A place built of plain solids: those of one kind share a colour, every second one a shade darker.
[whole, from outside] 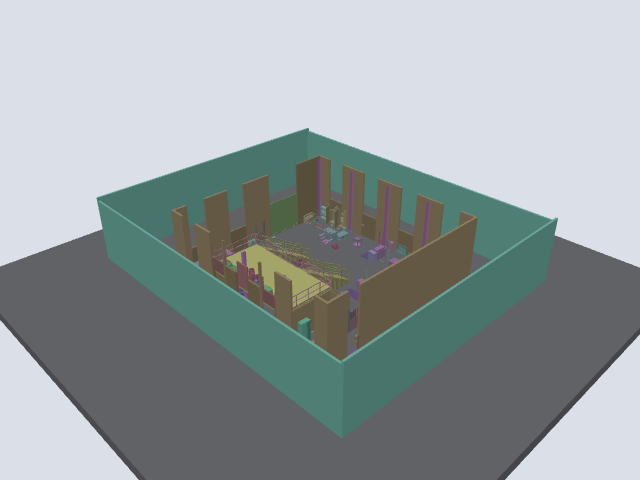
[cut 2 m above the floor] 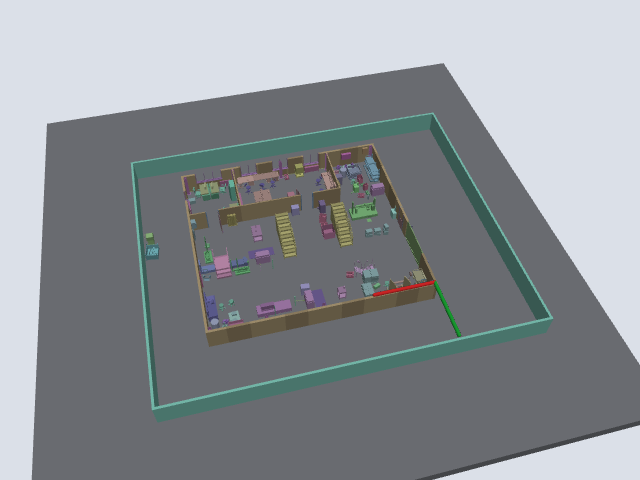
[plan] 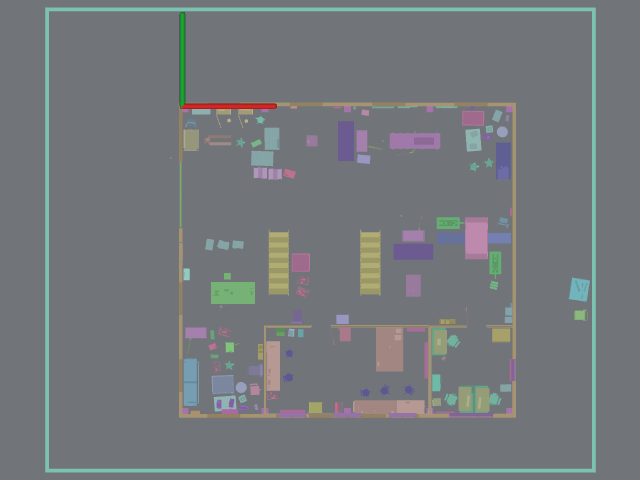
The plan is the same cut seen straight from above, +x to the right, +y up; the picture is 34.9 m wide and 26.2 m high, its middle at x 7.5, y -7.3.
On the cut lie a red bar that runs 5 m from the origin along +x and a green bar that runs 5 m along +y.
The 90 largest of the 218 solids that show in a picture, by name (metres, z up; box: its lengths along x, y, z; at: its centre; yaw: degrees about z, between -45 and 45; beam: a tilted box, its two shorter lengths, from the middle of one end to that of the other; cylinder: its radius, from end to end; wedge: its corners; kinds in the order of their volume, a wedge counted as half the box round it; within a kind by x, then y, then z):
{
 "yard_bound_1": {"box": [0.2, 25.37, 6.29], "at": [-7.4, -7.3, 3.1]},
 "yard_bound_2": {"box": [30.05, 0.2, 5.99], "at": [7.53, -19.89, 2.94]},
 "yard_bound_3": {"box": [30.05, 0.2, 5.99], "at": [7.53, 5.29, 2.94]},
 "yard_bound_4": {"box": [0.2, 25.37, 6.29], "at": [22.45, -7.3, 3.1]},
 "wall_1": {"box": [0.2, 1.41, 6.65], "at": [-0.1, -16.3, 3.27]},
 "wall_2": {"box": [0.2, 1.81, 2.45], "at": [-0.1, -14.7, 1.18]},
 "wall_3": {"box": [0.2, 2.41, 6.65], "at": [-0.1, -12.6, 3.27]},
 "wall_4": {"box": [0.2, 1.81, 2.45], "at": [-0.1, -10.5, 1.18]},
 "wall_5": {"box": [0.2, 2.96, 6.65], "at": [-0.1, -8.12, 3.27]},
 "wall_6": {"box": [0.2, 3.26, 6.65], "at": [-0.1, -1.43, 3.27]},
 "wall_7": {"box": [1.56, 0.2, 6.65], "at": [0.57, -16.9, 3.27]},
 "wall_8": {"box": [1.56, 0.2, 6.65], "at": [0.57, 0.1, 3.27]},
 "wall_9": {"box": [1.81, 0.2, 2.45], "at": [2.25, -16.9, 1.18]},
 "wall_10": {"box": [1.81, 0.2, 2.45], "at": [2.25, 0.1, 1.18]},
 "wall_11": {"box": [1.36, 0.2, 6.65], "at": [3.83, -16.9, 3.27]},
 "wall_12": {"box": [0.06, 4.86, 3.17], "at": [4.47, -14.37, 1.53]},
 "wall_13": {"box": [2.71, 0.2, 6.65], "at": [4.5, 0.1, 3.27]},
 "wall_14": {"box": [0.06, 4.8, 3.05], "at": [4.53, -14.4, 1.48]},
 "wall_15": {"box": [0.61, 0.2, 6.65], "at": [4.8, -16.9, 3.27]},
 "wall_16": {"box": [2.56, 0.06, 3.17], "at": [5.72, -11.97, 1.53]},
 "wall_17": {"box": [2.5, 0.06, 3.05], "at": [5.75, -12.03, 1.48]},
 "wall_18": {"box": [1.81, 0.2, 2.45], "at": [6.75, 0.1, 1.18]},
 "wall_19": {"box": [0.16, 0.2, 6.65], "at": [6.83, -16.9, 3.27]},
 "wall_20": {"box": [1.36, 0.2, 4.44], "at": [7.58, -16.9, 2.17]},
 "wall_21": {"box": [2.71, 0.2, 6.65], "at": [9.0, 0.1, 3.27]},
 "wall_22": {"box": [1.36, 0.2, 4.44], "at": [10.43, -16.9, 2.17]},
 "wall_23": {"box": [5.41, 0.06, 3.05], "at": [10.8, -12.03, 1.48]},
 "wall_24": {"box": [5.46, 0.06, 3.17], "at": [10.83, -11.97, 1.53]},
 "wall_25": {"box": [0.16, 0.2, 6.65], "at": [11.18, -16.9, 3.27]},
 "wall_26": {"box": [1.81, 0.2, 2.45], "at": [11.25, 0.1, 1.18]},
 "wall_27": {"box": [0.61, 0.2, 6.65], "at": [13.2, -16.9, 3.27]},
 "wall_28": {"box": [0.06, 4.8, 3.05], "at": [13.47, -14.4, 1.48]},
 "wall_29": {"box": [2.71, 0.2, 6.65], "at": [13.5, 0.1, 3.27]},
 "wall_30": {"box": [0.06, 4.8, 3.05], "at": [13.53, -14.4, 1.48]},
 "wall_31": {"box": [1.06, 0.2, 6.65], "at": [14.03, -16.9, 3.27]},
 "wall_32": {"box": [2.06, 0.06, 3.17], "at": [14.47, -11.97, 1.53]},
 "wall_33": {"box": [2.0, 0.06, 3.05], "at": [14.5, -12.03, 1.48]},
 "wall_34": {"box": [2.41, 0.2, 1.05], "at": [15.75, -16.9, 0.47]},
 "wall_35": {"box": [1.81, 0.2, 2.45], "at": [15.75, 0.1, 1.18]},
 "wall_36": {"box": [1.41, 0.06, 3.17], "at": [17.3, -11.97, 1.53]},
 "wall_37": {"box": [1.56, 0.2, 6.65], "at": [17.43, 0.1, 3.27]},
 "wall_38": {"box": [1.26, 0.2, 6.65], "at": [17.57, -16.9, 3.27]},
 "wall_39": {"box": [0.2, 2.01, 6.65], "at": [18.1, -16.0, 3.27]},
 "wall_40": {"box": [0.2, 1.81, 6.65], "at": [18.1, -12.9, 3.27]},
 "wall_41": {"box": [0.2, 12.2, 6.65], "at": [18.1, -5.9, 3.27]},
 "raised_floor_deck_1": {"box": [9.18, 4.92, 0.24], "at": [9.0, -14.37, 3.12]},
 "test_desk_1": {"box": [1.2, 0.6, 0.86], "at": [0.72, -12.36, 0.38]},
 "test_desk_2": {"box": [1.08, 0.52, 1.05], "at": [0.72, -12.36, 0.48]},
 "test_desk_3": {"box": [0.6, 1.2, 0.86], "at": [9.79, -1.9, 0.38]},
 "test_desk_4": {"box": [0.52, 1.08, 1.05], "at": [9.79, -1.9, 0.48]},
 "test_desk_5": {"box": [1.2, 0.6, 0.86], "at": [12.6, -7.08, 0.38]},
 "test_desk_6": {"box": [1.08, 0.52, 1.05], "at": [12.6, -7.08, 0.48]},
 "bed_1": {"box": [2.75, 0.85, 0.5], "at": [12.69, -1.9, 0.2]},
 "bed_2": {"box": [1.04, 0.33, 0.52], "at": [13.18, -1.91, 0.71]},
 "stile_1": {"box": [1.25, 0.32, 0.41], "at": [16.05, -7.89, 0.15]},
 "stile_2": {"box": [1.25, 1.1, 0.59], "at": [16.05, -7.2, 0.24]},
 "stile_3": {"box": [1.25, 0.32, 0.41], "at": [16.05, -6.51, 0.15]},
 "load_frame_1": {"box": [2.4, 1.2, 0.35], "at": [2.75, -10.2, 0.13]},
 "lab_fridge_1": {"box": [0.6, 0.8, 1.8], "at": [8.87, -12.42, 0.85]},
 "roller_shutter_1": {"box": [0.06, 3.46, 3.55], "at": [-0.12, -4.85, 1.73]},
 "cupboard_steel_1": {"box": [0.44, 0.92, 1.88], "at": [13.84, -15.1, 0.89]},
 "plan_chest_small_1": {"box": [0.97, 0.69, 0.98], "at": [17.39, -12.47, 0.44]},
 "wall_over_deck_1": {"box": [1.56, 0.1, 1.16], "at": [5.85, -16.86, 3.8]},
 "wall_over_deck_2": {"box": [1.26, 0.1, 2.22], "at": [9.0, -16.86, 4.33]},
 "wall_over_deck_3": {"box": [1.56, 0.1, 1.16], "at": [12.15, -16.86, 3.8]},
 "tool_cabinet_1": {"box": [0.65, 0.5, 0.88], "at": [8.73, -11.63, 0.56]},
 "tool_cabinet_2": {"box": [0.7, 0.46, 0.91], "at": [9.89, -2.89, 0.55], "yaw": -6.0},
 "stillage_1": {"box": [1.08, 0.88, 0.59], "at": [2.2, -15.19, 0.24], "yaw": 2.2},
 "floor_pipes_1": {"box": [1.55, 0.57, 0.34], "at": [14.67, -7.2, 0.12]},
 "floor_pipes_2": {"box": [1.27, 0.57, 0.34], "at": [17.29, -7.2, 0.12]},
 "lab_bench_1": {"box": [0.75, 2.7, 0.09], "at": [4.94, -14.18, 0.7]},
 "lab_bench_2": {"box": [1.5, 2.4, 0.09], "at": [11.3, -13.28, 0.85]},
 "drum_1": {"cylinder": 0.3, "from": [3.2, -15.35, 0.0], "to": [3.2, -15.35, 0.87]},
 "drum_2": {"cylinder": 0.3, "from": [17.45, -1.4, 0.0], "to": [17.45, -1.4, 0.87]},
 "cupboard_steel_low_1": {"box": [0.92, 0.45, 1.05], "at": [11.31, -16.51, 3.71]},
 "specimen_stillage_1": {"box": [1.1, 0.7, 0.55], "at": [15.86, -0.66, 0.38], "yaw": -0.7},
 "radiator_1": {"box": [1.38, 0.19, 0.6], "at": [6.0, -16.66, 0.41]},
 "radiator_2": {"box": [0.19, 1.98, 0.6], "at": [13.3, -13.87, 0.41]},
 "pallet_1": {"box": [1.2, 0.8, 0.19], "at": [2.33, -16.23, 0.05], "yaw": 4.4},
 "pallet_2": {"box": [0.8, 1.2, 0.19], "at": [15.88, -1.85, 0.05], "yaw": 4.3},
 "spill_kit_1": {"box": [0.62, 0.51, 1.12], "at": [3.92, -14.43, 0.51]},
 "wheelie_bin_1": {"box": [0.51, 0.62, 1.12], "at": [6.27, -11.43, 0.51]},
 "pump_unit_1": {"box": [1.25, 0.64, 0.2], "at": [14.5, -6.38, 0.05]},
 "pump_unit_2": {"box": [0.64, 1.25, 0.2], "at": [17.07, -8.55, 0.05]},
 "workbench_1": {"box": [0.63, 0.63, 0.8], "at": [17.52, -3.68, 0.35]},
 "drying_oven_1": {"box": [0.7, 0.59, 0.73], "at": [7.26, -16.45, 0.91]},
 "bar_rack_1": {"box": [0.71, 2.52, 0.16], "at": [0.41, -15.06, 0.9]},
 "beyond_wheeled_bin_1": {"box": [0.51, 0.48, 1.08], "at": [21.68, -11.41, 0.48], "yaw": -0.8},
 "fire_extinguisher_1": {"box": [0.34, 0.64, 0.79], "at": [0.22, -9.18, 0.34]},
 "offcuts_bin_1": {"box": [0.44, 0.53, 0.72], "at": [2.57, -13.16, 0.31]}
}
